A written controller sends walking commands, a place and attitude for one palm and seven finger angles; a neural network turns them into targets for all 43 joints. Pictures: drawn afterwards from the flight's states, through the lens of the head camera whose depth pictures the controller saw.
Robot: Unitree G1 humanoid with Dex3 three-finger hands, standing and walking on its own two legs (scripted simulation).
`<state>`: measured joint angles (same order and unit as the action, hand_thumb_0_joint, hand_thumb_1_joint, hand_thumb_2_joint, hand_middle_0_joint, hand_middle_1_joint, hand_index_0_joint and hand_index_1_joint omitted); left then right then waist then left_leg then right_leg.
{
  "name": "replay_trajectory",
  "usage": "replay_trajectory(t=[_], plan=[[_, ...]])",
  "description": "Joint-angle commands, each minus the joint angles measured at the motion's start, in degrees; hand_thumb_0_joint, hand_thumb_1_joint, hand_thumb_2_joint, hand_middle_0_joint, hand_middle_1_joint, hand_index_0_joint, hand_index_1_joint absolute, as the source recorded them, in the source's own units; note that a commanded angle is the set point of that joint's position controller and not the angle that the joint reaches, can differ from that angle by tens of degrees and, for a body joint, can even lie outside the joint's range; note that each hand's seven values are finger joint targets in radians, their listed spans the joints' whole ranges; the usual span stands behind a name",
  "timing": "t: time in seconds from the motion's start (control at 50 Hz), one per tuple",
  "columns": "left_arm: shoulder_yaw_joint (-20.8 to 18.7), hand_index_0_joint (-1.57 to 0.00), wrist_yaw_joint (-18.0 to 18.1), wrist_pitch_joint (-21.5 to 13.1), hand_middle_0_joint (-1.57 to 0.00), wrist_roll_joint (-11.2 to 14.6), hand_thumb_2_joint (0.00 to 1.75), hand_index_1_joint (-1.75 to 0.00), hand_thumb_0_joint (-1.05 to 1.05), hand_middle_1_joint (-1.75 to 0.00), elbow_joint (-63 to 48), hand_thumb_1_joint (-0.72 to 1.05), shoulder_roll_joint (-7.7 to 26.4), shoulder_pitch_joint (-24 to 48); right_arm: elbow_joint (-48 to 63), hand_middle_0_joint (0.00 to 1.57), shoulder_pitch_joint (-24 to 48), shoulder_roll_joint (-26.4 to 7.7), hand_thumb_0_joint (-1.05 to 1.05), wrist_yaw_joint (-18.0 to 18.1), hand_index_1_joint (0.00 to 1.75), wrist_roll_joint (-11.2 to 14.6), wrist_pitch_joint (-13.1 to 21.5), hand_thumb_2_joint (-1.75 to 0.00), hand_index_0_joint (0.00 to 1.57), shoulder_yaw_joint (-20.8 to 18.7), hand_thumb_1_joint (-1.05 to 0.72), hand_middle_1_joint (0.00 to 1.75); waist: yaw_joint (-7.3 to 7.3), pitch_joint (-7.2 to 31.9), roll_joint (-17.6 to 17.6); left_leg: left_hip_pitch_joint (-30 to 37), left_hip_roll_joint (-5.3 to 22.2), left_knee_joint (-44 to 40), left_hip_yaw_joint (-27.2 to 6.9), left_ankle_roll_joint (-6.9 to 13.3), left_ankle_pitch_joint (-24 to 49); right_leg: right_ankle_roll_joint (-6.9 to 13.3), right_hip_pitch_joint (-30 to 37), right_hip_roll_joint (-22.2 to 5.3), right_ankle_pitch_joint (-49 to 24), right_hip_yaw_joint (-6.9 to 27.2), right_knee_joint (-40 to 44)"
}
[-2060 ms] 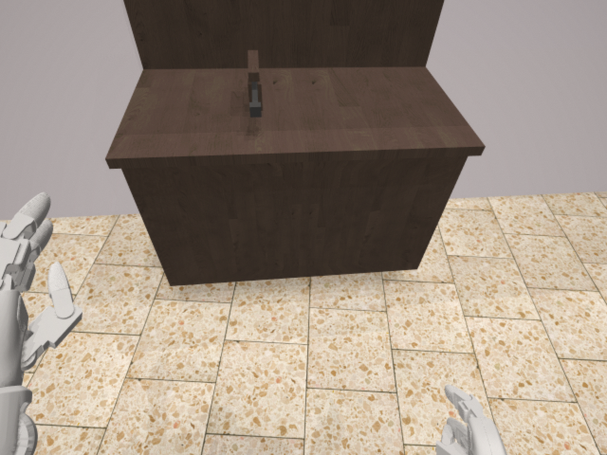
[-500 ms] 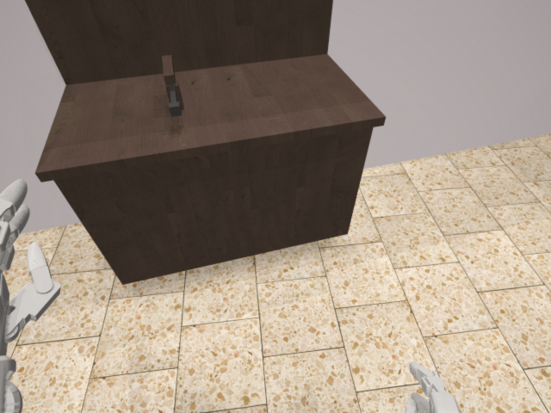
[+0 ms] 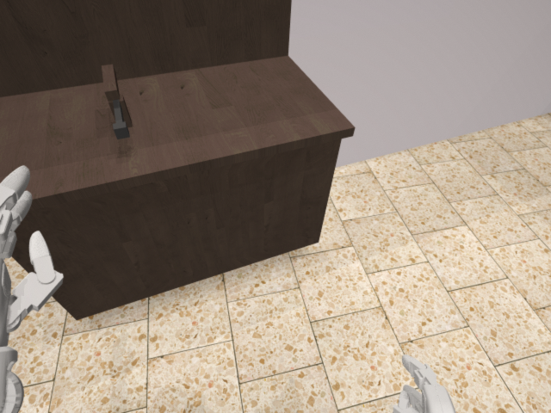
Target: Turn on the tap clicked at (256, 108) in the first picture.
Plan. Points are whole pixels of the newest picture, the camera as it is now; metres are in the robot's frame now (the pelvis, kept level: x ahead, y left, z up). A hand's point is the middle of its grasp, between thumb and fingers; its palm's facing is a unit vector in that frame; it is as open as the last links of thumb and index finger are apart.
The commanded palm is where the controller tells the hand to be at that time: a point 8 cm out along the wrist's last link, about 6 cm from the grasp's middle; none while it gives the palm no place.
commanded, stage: take the last steps up to it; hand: left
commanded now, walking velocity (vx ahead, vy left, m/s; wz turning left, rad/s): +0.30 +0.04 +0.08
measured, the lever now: (121, 130) +0.69 +0.40 +0.00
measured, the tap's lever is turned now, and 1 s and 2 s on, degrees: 0 0 0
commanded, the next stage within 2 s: come to a stop and stand still in 1.06 s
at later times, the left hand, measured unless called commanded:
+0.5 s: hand (121, 189) +0.33 +0.21 +0.18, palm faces +0.43 -0.79 -0.43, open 7.4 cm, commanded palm +0.28 +0.26 +0.18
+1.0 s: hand (158, 139) +0.45 +0.20 +0.17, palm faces +0.47 -0.77 -0.44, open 7.4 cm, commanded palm +0.39 +0.24 +0.18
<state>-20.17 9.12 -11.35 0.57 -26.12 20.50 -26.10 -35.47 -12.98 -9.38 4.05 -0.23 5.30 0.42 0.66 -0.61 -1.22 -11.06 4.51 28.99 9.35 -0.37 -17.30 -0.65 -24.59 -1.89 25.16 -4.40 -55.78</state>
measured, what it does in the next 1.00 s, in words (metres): walks ahead: right foot, then left foot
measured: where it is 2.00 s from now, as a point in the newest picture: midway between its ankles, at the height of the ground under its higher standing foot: (285, 404)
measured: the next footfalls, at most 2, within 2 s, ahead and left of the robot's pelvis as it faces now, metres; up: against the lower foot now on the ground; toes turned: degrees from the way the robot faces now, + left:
right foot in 0.14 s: +0.15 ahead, -0.12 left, +0.00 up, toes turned -10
left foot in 0.54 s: +0.25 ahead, +0.12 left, +0.00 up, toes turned +12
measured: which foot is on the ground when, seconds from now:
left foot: down 0.00-0.16, up 0.18-0.52, down 0.54-0.84, up 0.86-1.00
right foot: up 0.00-0.12, down 0.14-0.56, up 0.58-0.82, down 0.84-1.00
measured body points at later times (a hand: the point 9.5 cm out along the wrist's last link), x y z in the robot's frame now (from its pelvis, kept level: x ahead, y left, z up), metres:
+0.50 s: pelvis +0.13 -0.03 +0.00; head +0.16 -0.02 +0.45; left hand +0.31 +0.25 +0.20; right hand +0.30 -0.28 -0.09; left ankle +0.20 +0.11 -0.72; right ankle +0.11 -0.11 -0.74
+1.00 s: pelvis +0.25 -0.05 +0.00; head +0.27 -0.07 +0.45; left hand +0.42 +0.24 +0.19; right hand +0.41 -0.27 -0.12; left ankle +0.23 +0.08 -0.67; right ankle +0.26 -0.13 -0.74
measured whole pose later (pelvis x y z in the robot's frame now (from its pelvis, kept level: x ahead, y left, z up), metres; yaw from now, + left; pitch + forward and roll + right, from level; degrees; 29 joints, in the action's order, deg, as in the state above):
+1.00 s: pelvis +0.25 -0.05 +0.00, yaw +4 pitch -1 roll +2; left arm -19.7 8.4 -12.1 0.8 -24.7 18.5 -24.6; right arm -39.1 -10.9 -11.9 3.2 0.1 2.6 0.4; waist -0.7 -3.9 1.6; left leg -26.4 3.0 60.8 4.2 -1.4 -23.8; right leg 2.4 -14.9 -4.0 17.2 -9.4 -33.1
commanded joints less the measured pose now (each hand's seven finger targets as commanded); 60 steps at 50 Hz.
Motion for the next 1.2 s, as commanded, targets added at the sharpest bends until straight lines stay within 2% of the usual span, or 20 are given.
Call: replay_trajectory(t=[0.0, 0.1, 0.14, 0.16, 0.22, 0.28, 0.48, 0.5, 0.52, 0.56, 0.66, 0.78, 0.8, 0.84, 0.86, 0.9, 0.96, 1.1, 1.12, 1.18], plan=[[-5.0, -0.2, 0.8, -3.7, -0.2, -0.1, 0.9, -0.3, 0.0, -0.3, -15.0, 0.9, 8.1, 2.3, 7.8, 0.2, 3.9, -8.6, 0.0, 0.3, 0.3, -0.1, 3.7, -0.9, 0.2, -2.7, -0.9, 0.3, 0.28, 2.0, 15.1, 3.7, 12.2, -11.1, -9.1, 8.6, 17.5, -0.6, -1.5, -1.1, -5.0, -4.2, 11.0], [-8.0, -0.2, 0.9, -3.7, -0.2, 0.1, 0.9, -0.3, 0.0, -0.3, -11.8, 0.9, 10.2, 2.5, 7.7, 0.2, 5.0, -8.1, 0.0, 0.4, 0.3, 0.3, 2.8, -0.9, 0.2, -2.9, -0.9, 0.3, -1.05, 7.1, 8.3, -5.1, 8.2, 8.3, -2.9, 5.2, 14.7, 0.9, 21.4, 0.1, -12.3, -5.8, 28.7], [-10.2, -0.2, 1.1, -3.5, -0.2, 0.2, 0.9, -0.3, 0.0, -0.3, -10.6, 0.9, 13.0, 2.4, 9.4, 0.2, 6.8, -6.2, 0.0, 0.0, 0.3, 0.5, 2.2, -0.9, 0.2, -2.6, -0.9, 0.3, -1.64, 8.4, -15.9, -28.0, -3.0, 38.1, -1.4, 1.2, -13.5, 12.0, 31.8, -21.7, -20.7, 31.5, 37.1], [-10.8, -0.2, 0.5, -4.3, -0.2, 1.2, 0.9, -0.3, 0.0, -0.3, -10.4, 0.9, 13.0, 3.1, 8.1, 0.2, 6.0, -8.0, 0.0, -0.4, 0.3, 0.1, 2.3, -0.9, 0.2, -3.7, -0.9, 0.3, -1.54, 8.0, -12.9, -26.5, -1.1, 44.0, -9.5, 0.6, -13.1, 12.0, 25.9, -23.1, -12.2, 33.4, 40.0], [-10.9, -0.2, -0.2, -5.6, -0.2, 0.6, 0.9, -0.3, 0.0, -0.3, -12.7, 0.9, 12.2, 0.7, 6.3, 0.2, 6.6, -6.6, 0.0, -1.1, 0.3, 0.2, 0.1, -0.9, 0.2, -2.5, -0.9, 0.3, -0.6, 6.0, -3.1, -28.8, 2.5, 45.6, -10.9, -0.9, -5.9, 11.6, 22.0, -20.4, -13.7, 19.3, 38.1], [-9.3, -0.2, 0.2, -6.5, -0.2, 0.4, 0.9, -0.3, 0.0, -0.3, -13.2, 0.9, 10.7, 0.4, 6.8, 0.2, 6.8, -7.3, 0.0, -0.6, 0.3, 0.0, -0.3, -0.9, 0.2, -2.8, -0.9, 0.3, 0.19, 4.9, -5.1, -25.2, 3.3, 35.4, -8.5, -1.2, -1.4, 9.6, 17.6, -18.0, -23.5, 9.1, 38.6], [-6.6, -0.2, 2.3, -5.1, -0.2, 0.5, 0.9, -0.3, 0.0, -0.3, -15.7, 0.9, 9.9, 5.6, 9.9, 0.2, 4.4, -7.6, 0.0, 0.8, 0.3, -0.1, 1.4, -0.9, 0.2, -3.6, -0.9, 0.3, -0.6, 5.3, -2.5, -0.1, -1.7, -1.6, 1.6, 1.2, 6.0, 5.7, 14.0, -12.1, -13.6, 2.9, 28.4], [-6.5, -0.2, 2.2, -5.3, -0.2, 0.6, 0.9, -0.3, 0.0, -0.3, -15.2, 0.9, 9.8, 6.5, 9.9, 0.2, 3.6, -8.4, 0.0, 1.0, 0.3, 0.2, 1.4, -0.9, 0.2, -3.9, -0.9, 0.3, 0.27, 5.8, 2.7, 5.4, 0.5, -4.1, -2.7, 2.9, 6.0, 4.1, 9.8, -9.8, -14.5, 1.5, 20.4], [-5.4, -0.2, 1.9, -5.2, -0.2, 0.8, 0.9, -0.3, 0.0, -0.3, -15.3, 0.9, 8.5, 6.9, 10.4, 0.2, 3.7, -9.9, 0.0, 1.1, 0.3, 0.6, 1.4, -0.9, 0.2, -4.4, -0.9, 0.3, 0.56, 7.0, 13.3, 11.6, 9.3, -7.0, -16.2, 7.0, 11.4, 1.0, 1.7, -4.0, -9.0, -2.8, 8.0], [-6.9, -0.2, 1.4, -5.8, -0.2, 0.5, 0.9, -0.3, 0.0, -0.3, -11.8, 0.9, 11.5, 7.1, 9.6, 0.2, 4.8, -8.6, 0.0, 0.5, 0.3, 0.1, 1.8, -0.9, 0.2, -3.2, -0.9, 0.3, 0.22, 5.5, 18.3, 9.0, 20.4, -13.4, -35.3, 14.9, 7.3, 0.3, -9.1, -1.6, 10.4, 2.6, -9.7], [-6.6, -0.2, 0.7, -5.5, -0.2, 0.9, 0.9, -0.3, 0.0, -0.3, -19.9, 0.9, 9.1, 2.0, 8.7, 0.2, 4.9, -8.2, 0.0, -0.6, 0.3, 0.5, 3.1, -0.9, 0.2, -3.4, -0.9, 0.3, -0.93, 6.2, 15.5, 2.7, 12.8, -10.4, -15.5, 11.2, 13.2, -0.6, -4.2, -3.1, 0.1, -0.1, 1.1], [-7.0, -0.2, 1.2, -3.6, -0.2, 1.0, 0.9, -0.3, 0.0, -0.3, -12.0, 0.9, 8.6, 2.5, 8.3, 0.2, 4.9, -7.9, 0.0, 0.3, 0.3, 0.7, 2.6, -0.9, 0.2, -2.7, -0.9, 0.3, -0.84, 6.0, 10.6, -6.2, 9.2, -2.0, -6.8, 5.7, 1.5, -1.1, 14.6, 0.6, -7.9, -6.2, 25.8], [-7.1, -0.2, 1.1, -3.5, -0.2, 0.6, 0.9, -0.3, 0.0, -0.3, -10.8, 0.9, 9.2, 4.5, 8.1, 0.2, 4.7, -7.3, 0.0, 0.4, 0.3, 0.7, 2.3, -0.9, 0.2, -2.7, -0.9, 0.3, -0.63, 5.9, 4.2, -9.9, 6.3, 5.9, -4.5, 4.0, -2.9, 0.6, 18.0, -2.7, -8.0, -0.6, 31.2], [-8.6, -0.2, 1.1, -2.4, -0.2, 1.0, 0.9, -0.3, 0.0, -0.3, -8.9, 0.9, 12.1, 6.7, 9.3, 0.2, 7.4, -6.4, 0.0, 0.3, 0.3, 0.6, 2.3, -0.9, 0.2, -2.2, -0.9, 0.3, -2.11, 3.6, -17.5, -26.3, -3.0, 31.1, -3.4, 0.2, -15.6, 10.3, 21.5, -21.6, -10.6, 31.8, 41.0], [-7.7, -0.2, 0.7, -2.8, -0.2, 1.3, 0.9, -0.3, 0.0, -0.3, -8.0, 0.9, 11.4, 7.1, 7.8, 0.2, 6.1, -7.5, 0.0, -0.2, 0.3, 0.4, 2.4, -0.9, 0.2, -2.8, -0.9, 0.3, -1.18, 3.4, -16.2, -27.3, -1.5, 38.0, -8.5, -0.3, -12.2, 11.3, 20.9, -22.6, -11.2, 32.3, 41.5], [-7.7, -0.2, 0.4, -4.1, -0.2, 0.8, 0.9, -0.3, 0.0, -0.3, -9.2, 0.9, 10.7, 5.3, 6.4, 0.2, 6.7, -6.6, 0.0, -0.3, 0.3, 0.3, 1.5, -0.9, 0.2, -1.7, -0.9, 0.3, -0.92, 3.1, -7.4, -27.6, 0.3, 40.1, -9.7, -1.2, -7.4, 10.9, 21.4, -19.8, -24.0, 20.8, 37.9], [-7.3, -0.2, 0.7, -5.4, -0.2, 0.1, 0.9, -0.3, 0.0, -0.3, -11.5, 0.9, 10.3, 4.1, 7.0, 0.2, 7.7, -6.6, 0.0, -0.2, 0.3, 0.1, 0.7, -0.9, 0.2, -1.7, -0.9, 0.3, -0.69, 5.2, -6.8, -20.1, 0.3, 26.6, -6.0, -0.9, -4.9, 8.6, 20.5, -16.5, -39.8, 8.3, 34.5], [-8.3, -0.2, 2.2, -5.2, -0.2, 0.8, 0.9, -0.3, 0.0, -0.3, -17.3, 0.9, 10.7, 1.7, 9.9, 0.2, 5.0, -7.1, 0.0, 0.1, 0.3, -0.2, 0.8, -0.9, 0.2, -3.2, -0.9, 0.3, -0.99, 8.4, -2.9, -2.4, -3.2, -1.4, 0.4, 0.1, 6.7, 5.9, 18.3, -12.5, -24.8, 4.7, 29.2], [-7.7, -0.2, 2.2, -5.2, -0.2, 1.0, 0.9, -0.3, 0.0, -0.3, -18.1, 0.9, 10.4, 2.2, 10.1, 0.2, 4.5, -8.2, 0.0, 0.5, 0.3, 0.3, 0.8, -0.9, 0.2, -4.0, -0.9, 0.3, -0.44, 8.3, 1.1, 2.0, -1.3, -4.7, -1.6, 0.8, 8.7, 4.5, 16.0, -11.3, -22.4, 3.8, 24.8], [-8.6, -0.2, 1.5, -5.9, -0.2, 1.6, 0.9, -0.3, 0.0, -0.3, -15.0, 0.9, 11.4, 2.2, 10.3, 0.2, 4.6, -8.7, 0.0, 0.3, 0.3, 0.1, 1.1, -0.9, 0.2, -3.5, -0.9, 0.3, -0.47, 8.1, 19.6, 10.0, 17.9, -11.1, -29.0, 11.3, 29.1, -0.2, -2.8, 0.2, 10.4, 0.8, 1.7]])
